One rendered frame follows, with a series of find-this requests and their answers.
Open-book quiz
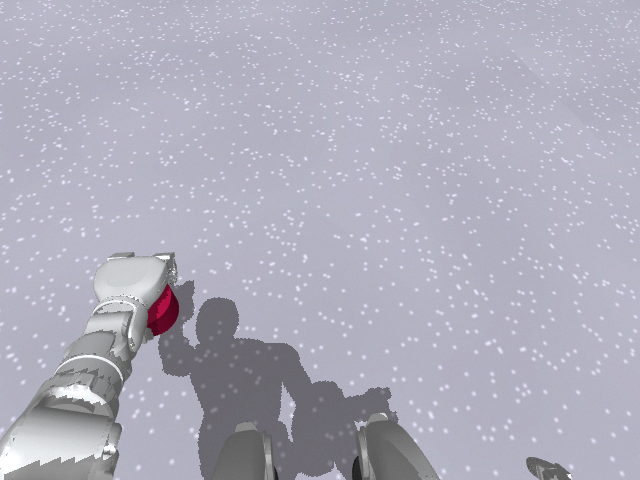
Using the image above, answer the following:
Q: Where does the right robot hand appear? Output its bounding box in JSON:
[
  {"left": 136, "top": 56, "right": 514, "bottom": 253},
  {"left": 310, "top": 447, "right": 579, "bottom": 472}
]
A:
[{"left": 526, "top": 457, "right": 572, "bottom": 480}]

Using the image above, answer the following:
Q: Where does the left robot hand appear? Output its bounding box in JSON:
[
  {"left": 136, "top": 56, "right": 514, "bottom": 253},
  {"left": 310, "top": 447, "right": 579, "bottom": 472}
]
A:
[{"left": 94, "top": 252, "right": 178, "bottom": 344}]

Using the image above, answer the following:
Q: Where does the tin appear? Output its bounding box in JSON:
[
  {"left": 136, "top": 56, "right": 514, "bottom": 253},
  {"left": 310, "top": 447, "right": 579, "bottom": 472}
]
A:
[{"left": 146, "top": 283, "right": 179, "bottom": 336}]

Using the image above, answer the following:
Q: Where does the left robot arm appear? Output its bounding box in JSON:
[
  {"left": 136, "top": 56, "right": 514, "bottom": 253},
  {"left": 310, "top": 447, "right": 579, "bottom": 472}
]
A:
[{"left": 0, "top": 296, "right": 148, "bottom": 480}]

